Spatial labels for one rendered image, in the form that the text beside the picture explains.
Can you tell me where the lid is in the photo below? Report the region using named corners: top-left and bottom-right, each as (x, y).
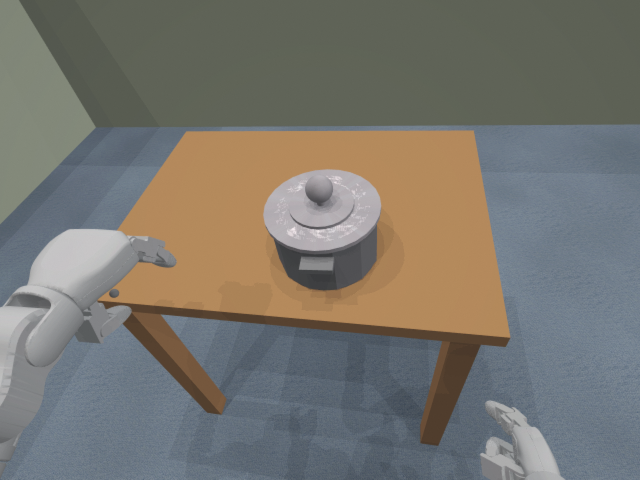
top-left (263, 169), bottom-right (381, 254)

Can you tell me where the table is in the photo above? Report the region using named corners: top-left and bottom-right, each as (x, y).
top-left (97, 130), bottom-right (510, 446)

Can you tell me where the left robot hand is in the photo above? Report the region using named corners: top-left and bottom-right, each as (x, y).
top-left (27, 229), bottom-right (177, 344)

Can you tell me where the robot left forearm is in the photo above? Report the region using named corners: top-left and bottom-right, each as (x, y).
top-left (0, 285), bottom-right (84, 478)

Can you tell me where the right robot hand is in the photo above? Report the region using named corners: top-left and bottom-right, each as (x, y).
top-left (480, 401), bottom-right (561, 480)

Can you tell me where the knob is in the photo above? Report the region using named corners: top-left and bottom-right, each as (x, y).
top-left (305, 175), bottom-right (333, 203)

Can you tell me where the pot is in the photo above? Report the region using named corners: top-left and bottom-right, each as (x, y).
top-left (274, 225), bottom-right (377, 291)

